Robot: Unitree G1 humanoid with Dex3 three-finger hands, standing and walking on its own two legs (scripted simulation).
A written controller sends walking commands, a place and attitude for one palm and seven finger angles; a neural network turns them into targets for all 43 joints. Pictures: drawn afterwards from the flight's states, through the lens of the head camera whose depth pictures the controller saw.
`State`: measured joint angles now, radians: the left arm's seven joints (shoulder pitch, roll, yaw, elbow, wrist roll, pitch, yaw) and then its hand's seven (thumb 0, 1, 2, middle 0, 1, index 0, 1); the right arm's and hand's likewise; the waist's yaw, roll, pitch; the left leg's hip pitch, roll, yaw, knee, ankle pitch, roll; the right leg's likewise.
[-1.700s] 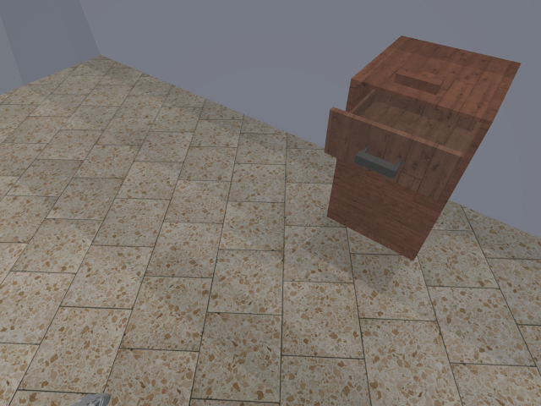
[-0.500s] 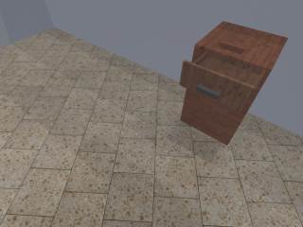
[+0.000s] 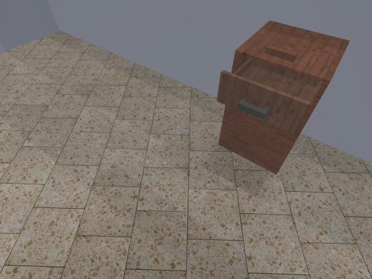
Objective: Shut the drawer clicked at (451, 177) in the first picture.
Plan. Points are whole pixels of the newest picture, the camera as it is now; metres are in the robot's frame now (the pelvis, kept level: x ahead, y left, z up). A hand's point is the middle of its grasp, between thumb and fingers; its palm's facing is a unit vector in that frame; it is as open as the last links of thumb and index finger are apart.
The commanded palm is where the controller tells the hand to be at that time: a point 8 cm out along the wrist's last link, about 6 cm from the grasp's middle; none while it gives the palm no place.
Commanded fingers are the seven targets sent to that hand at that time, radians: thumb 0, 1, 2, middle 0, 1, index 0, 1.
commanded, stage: turn to face it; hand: left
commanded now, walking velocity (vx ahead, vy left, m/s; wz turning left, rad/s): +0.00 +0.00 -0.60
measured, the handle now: (254, 106) +0.82 -0.23 -0.16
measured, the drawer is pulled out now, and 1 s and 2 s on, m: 0.18 0.18 0.18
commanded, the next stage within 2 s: take the last steps up to it in 0.86 s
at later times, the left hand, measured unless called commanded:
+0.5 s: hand out of the picture +0.05 +0.16 -0.16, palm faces -0.19 -0.95 -0.25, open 7.4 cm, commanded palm none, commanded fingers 0.00 0.90 0.90 -0.20 -0.30 -0.20 -0.30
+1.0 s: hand out of the picture +0.14 +0.18 -0.17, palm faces -0.41 -0.88 -0.23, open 7.4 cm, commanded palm none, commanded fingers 0.00 0.90 0.90 -0.20 -0.30 -0.20 -0.30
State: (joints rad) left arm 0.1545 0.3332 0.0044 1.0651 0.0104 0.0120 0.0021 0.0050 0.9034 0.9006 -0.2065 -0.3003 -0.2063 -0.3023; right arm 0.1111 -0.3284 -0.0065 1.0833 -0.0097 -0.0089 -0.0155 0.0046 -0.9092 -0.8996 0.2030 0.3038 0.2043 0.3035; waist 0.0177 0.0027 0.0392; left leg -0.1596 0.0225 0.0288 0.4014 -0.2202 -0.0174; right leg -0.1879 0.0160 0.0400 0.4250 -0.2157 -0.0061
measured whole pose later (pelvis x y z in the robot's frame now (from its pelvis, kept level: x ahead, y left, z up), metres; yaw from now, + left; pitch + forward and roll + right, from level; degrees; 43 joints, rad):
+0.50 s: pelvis -0.03 -0.02 -0.01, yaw -15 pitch +2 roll +2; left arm 0.28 0.19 0.04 0.92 0.02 0.03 0.00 0.00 0.90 0.90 -0.21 -0.30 -0.21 -0.30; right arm 0.13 -0.23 -0.06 0.94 -0.02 0.04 -0.02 0.01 -0.91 -0.90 0.20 0.30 0.20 0.30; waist 0.03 0.01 0.08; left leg -0.50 0.04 0.00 1.08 -0.37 -0.07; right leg -0.33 0.08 0.07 0.51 -0.21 -0.08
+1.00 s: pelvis -0.03 +0.03 +0.00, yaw -27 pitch +0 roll -1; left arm 0.20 0.26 0.07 0.93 0.02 0.06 -0.02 0.01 0.91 0.90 -0.20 -0.30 -0.20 -0.30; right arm 0.25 -0.18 -0.02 0.95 -0.03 0.00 -0.04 0.00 -0.91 -0.90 0.20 0.30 0.20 0.30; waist 0.00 -0.02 0.04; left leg -0.18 0.04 0.08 0.48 -0.30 0.01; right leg -0.44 0.00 0.00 0.91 -0.41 0.05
